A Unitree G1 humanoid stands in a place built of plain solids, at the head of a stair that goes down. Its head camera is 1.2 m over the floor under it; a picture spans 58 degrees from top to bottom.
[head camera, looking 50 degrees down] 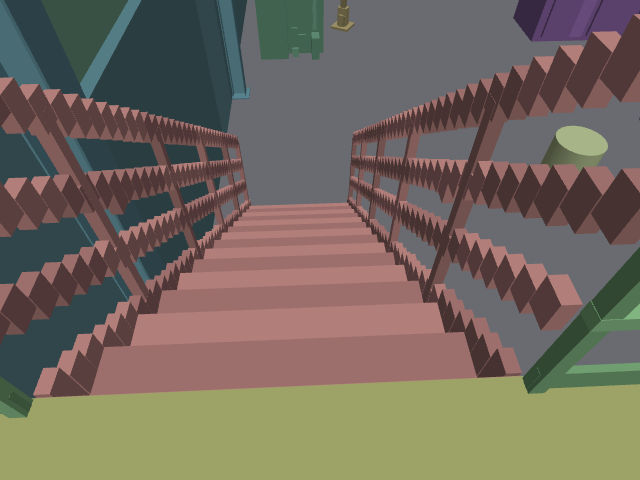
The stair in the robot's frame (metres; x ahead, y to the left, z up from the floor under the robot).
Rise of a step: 0.20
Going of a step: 0.25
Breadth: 1.37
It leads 3 degrees to the left of straight ahead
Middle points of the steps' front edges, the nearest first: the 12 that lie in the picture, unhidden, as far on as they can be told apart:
0.47 0.11 0.00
0.72 0.12 -0.20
0.96 0.13 -0.39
1.21 0.14 -0.59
1.46 0.15 -0.79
1.70 0.16 -0.99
1.95 0.18 -1.18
2.20 0.19 -1.38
2.44 0.20 -1.58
2.69 0.21 -1.77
2.94 0.22 -1.97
3.18 0.23 -2.17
